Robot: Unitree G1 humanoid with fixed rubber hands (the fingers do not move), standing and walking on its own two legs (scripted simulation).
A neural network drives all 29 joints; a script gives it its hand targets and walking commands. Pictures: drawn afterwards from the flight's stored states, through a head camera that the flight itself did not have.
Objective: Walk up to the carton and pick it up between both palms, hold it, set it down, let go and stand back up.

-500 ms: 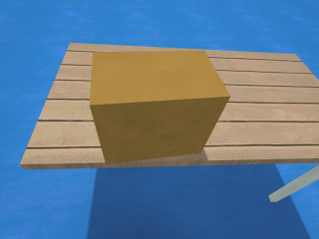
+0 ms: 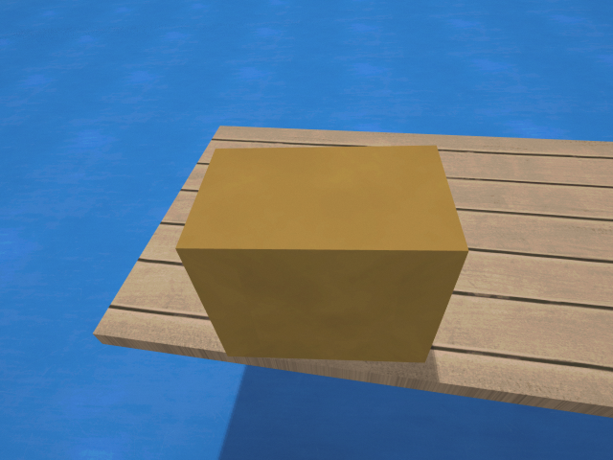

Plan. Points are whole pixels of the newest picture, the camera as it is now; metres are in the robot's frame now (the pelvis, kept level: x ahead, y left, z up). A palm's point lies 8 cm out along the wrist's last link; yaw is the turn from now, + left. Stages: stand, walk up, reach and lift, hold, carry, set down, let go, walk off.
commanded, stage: walk up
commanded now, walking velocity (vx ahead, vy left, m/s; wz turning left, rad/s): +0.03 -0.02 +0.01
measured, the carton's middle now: (323, 259) +0.42 +0.00 +0.03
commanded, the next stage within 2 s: stand in 1.20 s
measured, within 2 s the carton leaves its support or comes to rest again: neither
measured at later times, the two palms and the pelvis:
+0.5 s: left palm out of the picture +0.05 +0.28 -0.13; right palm out of the picture +0.05 -0.21 -0.15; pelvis +0.01 +0.02 +0.00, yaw +0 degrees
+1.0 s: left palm out of the picture -0.03 +0.25 -0.14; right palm out of the picture +0.05 -0.22 -0.13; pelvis -0.01 +0.01 +0.00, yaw +5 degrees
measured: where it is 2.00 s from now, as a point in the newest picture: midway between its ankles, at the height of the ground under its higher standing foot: outside the picture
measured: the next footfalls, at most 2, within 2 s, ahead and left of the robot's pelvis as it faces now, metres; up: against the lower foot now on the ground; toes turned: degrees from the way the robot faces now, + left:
left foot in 0.04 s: +0.05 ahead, +0.12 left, +0.00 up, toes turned -2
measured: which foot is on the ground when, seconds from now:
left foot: up 0.00-0.02, down 0.04-1.00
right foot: down 0.00-1.00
